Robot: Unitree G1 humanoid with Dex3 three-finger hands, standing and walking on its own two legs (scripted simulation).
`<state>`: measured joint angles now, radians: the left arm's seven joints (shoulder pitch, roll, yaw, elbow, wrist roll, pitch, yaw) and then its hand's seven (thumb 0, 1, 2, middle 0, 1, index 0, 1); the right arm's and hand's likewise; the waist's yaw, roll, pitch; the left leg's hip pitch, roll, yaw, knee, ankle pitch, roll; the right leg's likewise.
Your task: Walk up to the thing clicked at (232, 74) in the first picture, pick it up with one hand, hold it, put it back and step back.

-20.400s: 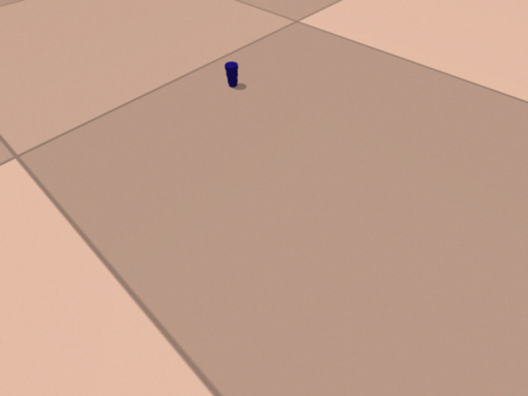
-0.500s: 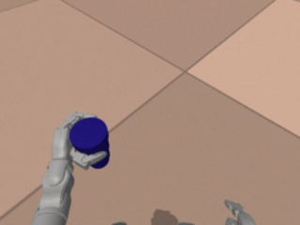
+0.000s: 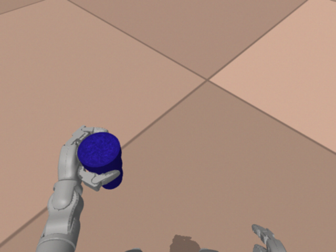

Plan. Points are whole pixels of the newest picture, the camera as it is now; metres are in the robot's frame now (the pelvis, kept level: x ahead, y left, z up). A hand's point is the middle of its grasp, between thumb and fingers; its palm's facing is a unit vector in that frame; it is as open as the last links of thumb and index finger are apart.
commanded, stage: hold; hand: left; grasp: from the side
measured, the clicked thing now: (105, 165) +0.32 +0.16 +0.00
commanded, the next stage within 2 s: crouch in 1.40 s
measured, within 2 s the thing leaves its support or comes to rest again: neither
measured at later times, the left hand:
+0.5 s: hand (100, 157) +0.33 +0.16 +0.04, palm faces +0.06 -1.00 -0.04, open 11.5 cm
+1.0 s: hand (100, 156) +0.33 +0.17 +0.04, palm faces +0.08 -1.00 -0.03, open 11.5 cm
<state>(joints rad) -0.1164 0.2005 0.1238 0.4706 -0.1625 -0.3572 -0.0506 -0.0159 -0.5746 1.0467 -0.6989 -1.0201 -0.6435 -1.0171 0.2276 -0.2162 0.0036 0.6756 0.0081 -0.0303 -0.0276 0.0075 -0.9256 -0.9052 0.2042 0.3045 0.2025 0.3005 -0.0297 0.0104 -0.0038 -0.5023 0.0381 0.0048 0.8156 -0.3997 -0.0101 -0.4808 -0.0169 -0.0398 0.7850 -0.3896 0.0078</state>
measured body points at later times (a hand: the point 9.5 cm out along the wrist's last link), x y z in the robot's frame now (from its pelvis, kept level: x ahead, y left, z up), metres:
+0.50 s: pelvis +0.00 +0.00 +0.00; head +0.04 +0.00 +0.45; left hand +0.32 +0.22 +0.04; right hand +0.12 -0.25 -0.11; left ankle +0.01 +0.12 -0.71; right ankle +0.01 -0.13 -0.71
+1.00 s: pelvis +0.00 +0.00 +0.00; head +0.04 +0.00 +0.45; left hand +0.32 +0.22 +0.04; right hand +0.12 -0.25 -0.11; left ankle +0.01 +0.12 -0.71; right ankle +0.01 -0.13 -0.71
